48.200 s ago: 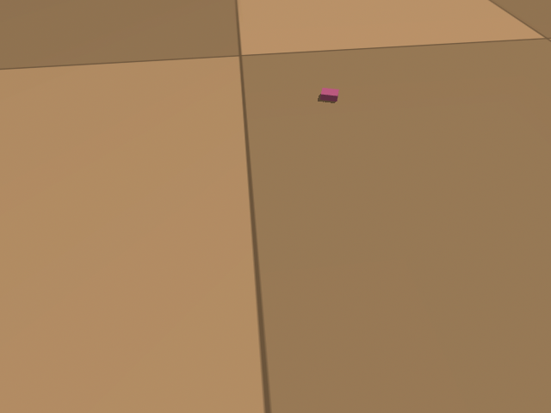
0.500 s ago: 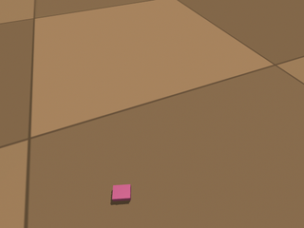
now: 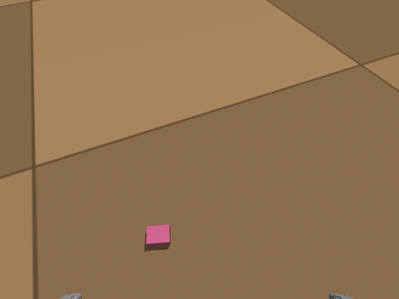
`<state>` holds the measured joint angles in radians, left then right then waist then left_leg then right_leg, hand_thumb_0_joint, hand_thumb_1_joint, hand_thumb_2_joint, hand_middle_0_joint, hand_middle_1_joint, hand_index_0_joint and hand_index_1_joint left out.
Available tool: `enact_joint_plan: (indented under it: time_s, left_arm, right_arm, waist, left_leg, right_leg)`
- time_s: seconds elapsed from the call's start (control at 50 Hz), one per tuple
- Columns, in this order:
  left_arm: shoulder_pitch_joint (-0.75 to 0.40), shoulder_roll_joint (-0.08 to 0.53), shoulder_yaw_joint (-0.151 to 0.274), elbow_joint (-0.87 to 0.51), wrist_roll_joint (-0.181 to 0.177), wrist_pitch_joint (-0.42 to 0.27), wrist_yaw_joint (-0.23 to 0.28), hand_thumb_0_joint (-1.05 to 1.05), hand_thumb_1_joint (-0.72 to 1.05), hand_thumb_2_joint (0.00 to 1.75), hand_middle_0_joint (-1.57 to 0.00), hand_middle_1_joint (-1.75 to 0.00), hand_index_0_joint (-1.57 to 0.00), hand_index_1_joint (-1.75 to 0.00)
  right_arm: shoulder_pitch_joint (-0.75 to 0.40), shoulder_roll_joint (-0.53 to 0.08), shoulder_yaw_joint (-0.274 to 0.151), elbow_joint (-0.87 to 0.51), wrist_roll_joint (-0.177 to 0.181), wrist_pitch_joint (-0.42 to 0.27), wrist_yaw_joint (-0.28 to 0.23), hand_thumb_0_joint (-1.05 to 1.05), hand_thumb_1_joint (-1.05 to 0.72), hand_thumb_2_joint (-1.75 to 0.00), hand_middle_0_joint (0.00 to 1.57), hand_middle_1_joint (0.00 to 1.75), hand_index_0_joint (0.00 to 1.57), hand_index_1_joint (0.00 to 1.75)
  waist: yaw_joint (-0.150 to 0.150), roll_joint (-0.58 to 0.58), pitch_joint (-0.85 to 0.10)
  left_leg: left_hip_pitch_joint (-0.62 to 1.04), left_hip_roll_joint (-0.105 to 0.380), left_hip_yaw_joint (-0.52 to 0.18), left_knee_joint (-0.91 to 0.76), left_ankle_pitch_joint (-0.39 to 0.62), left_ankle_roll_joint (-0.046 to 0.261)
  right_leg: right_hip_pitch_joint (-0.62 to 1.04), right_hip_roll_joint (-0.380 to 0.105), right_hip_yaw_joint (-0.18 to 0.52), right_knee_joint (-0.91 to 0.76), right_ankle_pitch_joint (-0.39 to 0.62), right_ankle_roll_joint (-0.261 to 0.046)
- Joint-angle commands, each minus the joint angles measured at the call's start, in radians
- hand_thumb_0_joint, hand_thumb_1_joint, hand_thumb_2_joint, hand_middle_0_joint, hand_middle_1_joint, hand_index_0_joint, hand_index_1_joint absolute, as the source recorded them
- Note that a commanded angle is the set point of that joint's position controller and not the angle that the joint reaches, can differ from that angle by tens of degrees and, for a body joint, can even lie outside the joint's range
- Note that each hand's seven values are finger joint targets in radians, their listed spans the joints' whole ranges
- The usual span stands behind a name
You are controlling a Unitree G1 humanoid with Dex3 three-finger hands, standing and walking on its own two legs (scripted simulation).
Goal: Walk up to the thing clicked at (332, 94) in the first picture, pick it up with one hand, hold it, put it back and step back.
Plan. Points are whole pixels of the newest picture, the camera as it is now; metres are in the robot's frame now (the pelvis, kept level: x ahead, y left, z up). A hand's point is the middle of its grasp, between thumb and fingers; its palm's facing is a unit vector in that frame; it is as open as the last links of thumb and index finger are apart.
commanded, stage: step back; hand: left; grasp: from above
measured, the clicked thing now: (158, 235) +0.47 +0.23 -0.75
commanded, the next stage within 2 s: none
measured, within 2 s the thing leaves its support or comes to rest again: neither
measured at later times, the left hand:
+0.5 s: hand out of the picture +0.00 +0.28 -0.17, palm faces -0.11 -0.92 -0.38, open 7.4 cm
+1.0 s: hand out of the picture -0.13 +0.28 -0.16, palm faces -0.02 -0.93 -0.37, open 7.4 cm
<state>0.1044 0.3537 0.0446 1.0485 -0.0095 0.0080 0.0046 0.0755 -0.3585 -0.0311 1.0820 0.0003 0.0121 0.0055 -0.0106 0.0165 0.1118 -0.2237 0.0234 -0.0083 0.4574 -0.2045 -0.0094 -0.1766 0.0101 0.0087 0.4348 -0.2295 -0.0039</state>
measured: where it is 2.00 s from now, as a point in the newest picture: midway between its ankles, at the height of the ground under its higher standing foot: outside the picture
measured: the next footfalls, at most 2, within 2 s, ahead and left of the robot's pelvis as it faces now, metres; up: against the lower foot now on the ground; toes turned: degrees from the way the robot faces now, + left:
right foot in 0.54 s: -0.12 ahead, -0.11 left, +0.00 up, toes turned -2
left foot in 0.88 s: -0.20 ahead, +0.12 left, +0.00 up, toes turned -4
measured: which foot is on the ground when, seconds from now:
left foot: down 0.00-0.56, up 0.58-0.86, down 0.88-1.00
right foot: down 0.00-0.18, up 0.20-0.52, down 0.54-0.88, up 0.90-1.00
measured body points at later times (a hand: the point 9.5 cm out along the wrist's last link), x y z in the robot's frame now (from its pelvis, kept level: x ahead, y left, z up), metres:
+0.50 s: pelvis -0.11 +0.02 -0.02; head -0.05 +0.02 +0.42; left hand +0.01 +0.33 -0.15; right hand -0.03 -0.30 -0.13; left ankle +0.01 +0.13 -0.74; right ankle -0.16 -0.11 -0.72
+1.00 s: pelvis -0.26 +0.02 -0.01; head -0.20 +0.03 +0.43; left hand -0.13 +0.33 -0.13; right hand -0.19 -0.30 -0.12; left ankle -0.24 +0.12 -0.74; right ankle -0.25 -0.12 -0.68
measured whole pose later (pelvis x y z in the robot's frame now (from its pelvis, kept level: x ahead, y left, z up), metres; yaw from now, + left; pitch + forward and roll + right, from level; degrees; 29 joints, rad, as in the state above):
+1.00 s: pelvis -0.26 +0.02 -0.01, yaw -2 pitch -3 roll -1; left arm 0.13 0.39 0.08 0.80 0.00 0.07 0.02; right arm 0.17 -0.36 -0.04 0.89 -0.03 0.02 0.00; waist 0.00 -0.03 0.18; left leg -0.26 -0.03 -0.03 0.61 -0.30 0.04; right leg -0.47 0.11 0.13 1.07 -0.51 -0.01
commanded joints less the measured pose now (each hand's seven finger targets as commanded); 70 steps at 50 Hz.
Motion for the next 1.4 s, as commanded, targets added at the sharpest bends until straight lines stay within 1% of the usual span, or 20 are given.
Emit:
enact_joint_plan:
  time_s: [0.0, 0.1, 0.18, 0.26, 0.46, 0.5, 0.54, 0.56, 0.62, 0.74, 0.82, 0.88, 0.9, 0.96, 1.1, 1.2, 1.24, 1.26, 1.32, 1.38]
  left_arm:
    - [-0.021, 0.272, 0.059, -0.142, 0.008, -0.004, 0.020, 0.00, 0.90, 0.90, -0.20, -0.30, -0.20, -0.30]
    - [-0.110, 0.301, 0.065, -0.232, 0.032, 0.014, 0.019, 0.00, 0.90, 0.90, -0.20, -0.30, -0.20, -0.30]
    - [-0.038, 0.210, 0.059, -0.240, 0.027, 0.039, 0.038, 0.00, 0.90, 0.90, -0.20, -0.30, -0.20, -0.30]
    - [0.083, 0.235, 0.064, -0.200, 0.015, 0.040, 0.030, 0.00, 0.90, 0.90, -0.20, -0.30, -0.20, -0.30]
    - [0.174, 0.208, 0.092, -0.216, 0.033, 0.025, -0.001, 0.00, 0.90, 0.90, -0.20, -0.30, -0.20, -0.30]
    - [0.270, 0.214, 0.102, -0.179, 0.046, 0.019, 0.000, 0.00, 0.90, 0.90, -0.20, -0.30, -0.20, -0.30]
    - [0.157, 0.380, 0.140, -0.247, 0.056, 0.016, -0.002, 0.00, 0.90, 0.90, -0.20, -0.30, -0.20, -0.30]
    - [0.058, 0.400, 0.141, -0.297, 0.059, 0.010, 0.003, 0.00, 0.90, 0.90, -0.20, -0.30, -0.20, -0.30]
    - [-0.079, 0.273, 0.112, -0.326, 0.048, 0.000, 0.017, 0.00, 0.90, 0.90, -0.20, -0.30, -0.20, -0.30]
    - [0.089, 0.243, 0.098, -0.329, 0.048, 0.013, 0.027, 0.00, 0.90, 0.90, -0.20, -0.30, -0.20, -0.30]
    - [0.066, 0.257, 0.085, -0.343, 0.024, 0.033, 0.019, 0.00, 0.90, 0.90, -0.20, -0.30, -0.20, -0.30]
    - [0.010, 0.219, 0.081, -0.367, 0.020, 0.037, 0.030, 0.00, 0.90, 0.90, -0.20, -0.30, -0.20, -0.30]
    - [-0.021, 0.228, 0.086, -0.358, 0.031, 0.037, 0.038, 0.00, 0.90, 0.90, -0.20, -0.30, -0.20, -0.30]
    - [0.067, 0.214, 0.089, -0.314, 0.009, 0.036, 0.031, 0.00, 0.90, 0.90, -0.20, -0.30, -0.20, -0.30]
    - [0.081, 0.203, 0.090, -0.315, 0.027, 0.024, 0.019, 0.00, 0.90, 0.90, -0.20, -0.30, -0.20, -0.30]
    - [0.232, 0.200, 0.092, -0.228, 0.042, 0.005, 0.011, 0.00, 0.90, 0.90, -0.20, -0.30, -0.20, -0.30]
    - [0.167, 0.360, 0.135, -0.265, 0.053, -0.001, 0.006, 0.00, 0.90, 0.90, -0.20, -0.30, -0.20, -0.30]
    - [0.074, 0.419, 0.141, -0.304, 0.058, -0.002, 0.012, 0.00, 0.90, 0.90, -0.20, -0.30, -0.20, -0.30]
    - [-0.078, 0.285, 0.105, -0.334, 0.047, -0.007, 0.026, 0.00, 0.90, 0.90, -0.20, -0.30, -0.20, -0.30]
    - [-0.006, 0.269, 0.101, -0.334, 0.057, 0.000, 0.028, 0.00, 0.90, 0.90, -0.20, -0.30, -0.20, -0.30]
  right_arm:
    - [0.014, -0.218, -0.053, -0.106, 0.005, 0.011, -0.011, 0.00, -0.90, -0.90, 0.20, 0.30, 0.20, 0.30]
    - [0.130, -0.209, -0.072, -0.135, -0.009, 0.023, 0.004, 0.00, -0.90, -0.90, 0.20, 0.30, 0.20, 0.30]
    - [0.105, -0.379, -0.112, -0.190, -0.034, -0.008, 0.001, 0.00, -0.90, -0.90, 0.20, 0.30, 0.20, 0.30]
    - [-0.006, -0.278, -0.092, -0.251, -0.030, -0.014, -0.027, 0.00, -0.90, -0.90, 0.20, 0.30, 0.20, 0.30]
    - [0.051, -0.312, -0.091, -0.288, -0.034, 0.003, -0.023, 0.00, -0.90, -0.90, 0.20, 0.30, 0.20, 0.30]
    - [0.023, -0.294, -0.085, -0.287, -0.024, 0.017, -0.020, 0.00, -0.90, -0.90, 0.20, 0.30, 0.20, 0.30]
    - [-0.004, -0.200, -0.069, -0.301, -0.012, 0.015, -0.027, 0.00, -0.90, -0.90, 0.20, 0.30, 0.20, 0.30]
    - [-0.009, -0.247, -0.087, -0.289, -0.021, 0.021, -0.035, 0.00, -0.90, -0.90, 0.20, 0.30, 0.20, 0.30]
    - [0.134, -0.230, -0.076, -0.231, 0.003, 0.017, -0.034, 0.00, -0.90, -0.90, 0.20, 0.30, 0.20, 0.30]
    - [0.092, -0.213, -0.055, -0.270, -0.006, 0.009, -0.036, 0.00, -0.90, -0.90, 0.20, 0.30, 0.20, 0.30]
    - [0.196, -0.189, -0.064, -0.232, -0.018, -0.007, -0.030, 0.00, -0.90, -0.90, 0.20, 0.30, 0.20, 0.30]
    - [0.135, -0.396, -0.115, -0.274, -0.036, -0.010, -0.020, 0.00, -0.90, -0.90, 0.20, 0.30, 0.20, 0.30]
    - [0.126, -0.364, -0.112, -0.271, -0.036, -0.015, -0.023, 0.00, -0.90, -0.90, 0.20, 0.30, 0.20, 0.30]
    - [0.049, -0.274, -0.080, -0.289, -0.028, -0.018, -0.038, 0.00, -0.90, -0.90, 0.20, 0.30, 0.20, 0.30]
    - [0.081, -0.277, -0.092, -0.320, -0.029, -0.006, -0.036, 0.00, -0.90, -0.90, 0.20, 0.30, 0.20, 0.30]
    - [0.011, -0.284, -0.089, -0.334, -0.019, 0.023, -0.023, 0.00, -0.90, -0.90, 0.20, 0.30, 0.20, 0.30]
    - [0.011, -0.184, -0.068, -0.355, -0.009, 0.024, -0.025, 0.00, -0.90, -0.90, 0.20, 0.30, 0.20, 0.30]
    - [-0.010, -0.224, -0.085, -0.348, -0.020, 0.032, -0.037, 0.00, -0.90, -0.90, 0.20, 0.30, 0.20, 0.30]
    - [0.108, -0.238, -0.083, -0.282, 0.002, 0.029, -0.031, 0.00, -0.90, -0.90, 0.20, 0.30, 0.20, 0.30]
    - [0.119, -0.224, -0.069, -0.289, -0.006, 0.022, -0.035, 0.00, -0.90, -0.90, 0.20, 0.30, 0.20, 0.30]
  waist:
    - [-0.004, -0.090, -0.186]
    - [-0.046, -0.195, -0.182]
    - [-0.041, 0.208, -0.169]
    - [0.043, 0.110, -0.157]
    - [0.011, 0.171, -0.201]
    - [0.054, 0.143, -0.203]
    - [0.072, -0.308, -0.085]
    - [0.060, -0.291, -0.023]
    - [-0.044, -0.135, -0.019]
    - [0.066, -0.187, -0.105]
    - [0.013, -0.173, -0.183]
    - [-0.035, 0.232, -0.152]
    - [-0.038, 0.159, -0.119]
    - [0.036, 0.085, -0.104]
    - [-0.009, 0.149, -0.140]
    - [0.051, 0.148, -0.212]
    - [0.058, -0.263, -0.129]
    - [0.076, -0.306, -0.070]
    - [-0.026, -0.094, -0.042]
    - [0.027, -0.164, -0.096]
  left_leg:
    - [0.053, 0.015, -0.035, 0.172, 0.198, 0.061]
    - [0.078, -0.036, -0.043, 0.323, -0.101, 0.074]
    - [-0.002, 0.365, -0.557, -0.129, 0.420, 0.285]
    - [0.009, 0.238, -0.282, -0.041, 0.327, 0.231]
    - [0.010, 0.235, -0.229, -0.011, 0.155, 0.202]
    - [-0.146, 0.196, -0.192, 0.041, -0.011, 0.127]
    - [-0.334, -0.120, -0.027, 0.446, -0.369, 0.001]
    - [-0.254, -0.094, -0.144, 0.674, -0.377, -0.015]
    - [-0.236, -0.158, -0.160, 0.754, -0.220, 0.002]
    - [-0.256, -0.092, -0.075, 0.425, -0.318, -0.012]
    - [-0.027, -0.052, 0.007, -0.084, -0.021, 0.024]
    - [0.020, 0.374, -0.499, -0.111, 0.394, 0.278]
    - [-0.025, 0.369, -0.483, -0.095, 0.439, 0.302]
    - [0.023, 0.230, -0.241, -0.011, 0.535, 0.229]
    - [0.112, 0.259, -0.243, 0.019, 0.421, 0.265]
    - [-0.060, 0.168, -0.185, 0.104, 0.121, 0.138]
    - [-0.339, -0.117, -0.075, 0.424, -0.319, 0.017]
    - [-0.262, -0.098, -0.150, 0.671, -0.406, -0.003]
    - [-0.215, -0.142, -0.172, 0.796, -0.236, 0.002]
    - [-0.231, -0.125, -0.127, 0.677, -0.286, -0.014]
  right_leg:
    - [-0.060, -0.199, 0.189, 0.002, 0.388, -0.145]
    - [-0.224, -0.282, 0.238, 0.060, 0.283, -0.204]
    - [-0.280, 0.126, 0.178, 0.711, -0.447, -0.029]
    - [-0.317, 0.084, 0.203, 0.853, -0.277, -0.019]
    - [-0.074, 0.023, 0.020, 0.222, -0.220, 0.007]
    - [0.075, 0.017, 0.030, 0.041, -0.085, -0.033]
    - [-0.141, -0.356, 0.560, -0.198, -0.268, -0.230]
    - [-0.329, -0.443, 0.641, -0.222, -0.231, -0.323]
    - [-0.240, -0.208, 0.240, -0.071, 0.133, -0.169]
    - [0.096, -0.241, 0.243, 0.045, 0.361, -0.208]
    - [0.109, -0.200, 0.195, 0.183, 0.408, -0.140]
    - [-0.266, 0.070, 0.076, 0.553, -0.419, -0.002]
    - [-0.261, 0.081, 0.169, 0.697, -0.425, -0.004]
    - [-0.310, 0.099, 0.196, 0.835, -0.296, -0.015]
    - [-0.244, 0.032, 0.103, 0.511, -0.298, 0.031]
    - [0.045, 0.023, 0.012, 0.000, -0.025, -0.025]
    - [-0.025, -0.307, 0.483, -0.135, -0.094, -0.188]
    - [-0.274, -0.463, 0.625, -0.190, -0.087, -0.321]
    - [-0.263, -0.245, 0.242, -0.039, 0.142, -0.194]
    - [-0.094, -0.228, 0.194, 0.026, 0.254, -0.187]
